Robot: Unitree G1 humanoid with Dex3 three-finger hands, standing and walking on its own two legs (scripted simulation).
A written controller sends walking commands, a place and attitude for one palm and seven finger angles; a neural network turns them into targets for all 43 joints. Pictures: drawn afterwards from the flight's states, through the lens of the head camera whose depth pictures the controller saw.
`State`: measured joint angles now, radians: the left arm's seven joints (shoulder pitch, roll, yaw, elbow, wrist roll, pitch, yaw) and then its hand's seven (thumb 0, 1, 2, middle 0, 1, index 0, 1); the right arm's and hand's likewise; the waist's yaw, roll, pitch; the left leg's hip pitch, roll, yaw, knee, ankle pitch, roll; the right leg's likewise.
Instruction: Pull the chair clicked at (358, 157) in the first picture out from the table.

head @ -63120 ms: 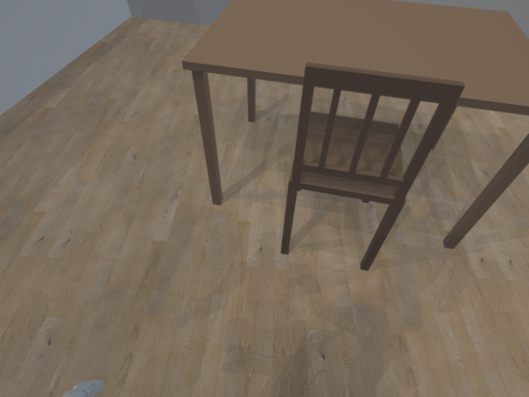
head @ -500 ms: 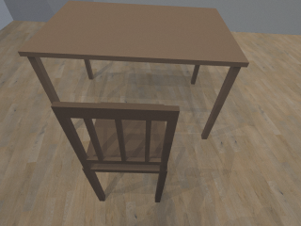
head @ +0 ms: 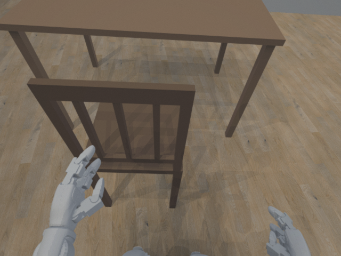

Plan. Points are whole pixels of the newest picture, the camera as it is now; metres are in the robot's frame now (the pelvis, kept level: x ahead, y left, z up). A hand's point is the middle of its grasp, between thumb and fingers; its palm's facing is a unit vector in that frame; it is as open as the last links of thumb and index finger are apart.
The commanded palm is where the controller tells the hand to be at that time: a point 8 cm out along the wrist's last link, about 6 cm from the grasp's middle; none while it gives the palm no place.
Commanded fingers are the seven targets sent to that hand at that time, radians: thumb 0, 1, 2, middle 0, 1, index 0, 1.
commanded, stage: raise the hand toward the chair's back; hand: left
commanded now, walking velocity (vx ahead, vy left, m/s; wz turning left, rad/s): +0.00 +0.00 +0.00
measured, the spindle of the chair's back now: (124, 133) +0.45 +0.14 -0.02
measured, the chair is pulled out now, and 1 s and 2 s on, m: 0.30 0.30 0.30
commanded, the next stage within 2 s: aim the fingers beside a spindle in 1.78 s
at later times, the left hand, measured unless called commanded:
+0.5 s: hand (93, 214) +0.22 +0.17 +0.00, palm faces -0.02 -1.00 -0.03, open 12.7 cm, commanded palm +0.18 +0.23 +0.01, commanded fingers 0.00 -0.08 0.48 -0.10 -0.15 -0.10 -0.15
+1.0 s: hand (70, 211) +0.22 +0.21 +0.01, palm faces +0.01 -1.00 -0.04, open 16.5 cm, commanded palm +0.20 +0.27 +0.02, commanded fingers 0.00 -0.50 0.30 -0.06 -0.08 -0.06 -0.08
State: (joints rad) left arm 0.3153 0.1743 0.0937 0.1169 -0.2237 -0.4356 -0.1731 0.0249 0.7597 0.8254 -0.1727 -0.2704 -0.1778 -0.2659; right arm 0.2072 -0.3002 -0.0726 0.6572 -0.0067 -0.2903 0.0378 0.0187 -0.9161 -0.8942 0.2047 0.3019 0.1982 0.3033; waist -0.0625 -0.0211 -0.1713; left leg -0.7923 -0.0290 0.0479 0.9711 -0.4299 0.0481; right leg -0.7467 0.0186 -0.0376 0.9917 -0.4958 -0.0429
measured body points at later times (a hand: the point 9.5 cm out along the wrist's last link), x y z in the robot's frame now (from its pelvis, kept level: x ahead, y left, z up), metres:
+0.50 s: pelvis +0.00 -0.03 -0.03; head +0.10 -0.03 +0.40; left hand +0.22 +0.23 +0.00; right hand +0.17 -0.26 -0.14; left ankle +0.02 +0.09 -0.68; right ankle -0.01 -0.10 -0.68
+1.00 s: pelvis +0.00 +0.02 -0.02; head +0.08 +0.03 +0.42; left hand +0.22 +0.27 +0.02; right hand +0.20 -0.21 -0.10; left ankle +0.02 +0.09 -0.68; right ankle -0.01 -0.09 -0.68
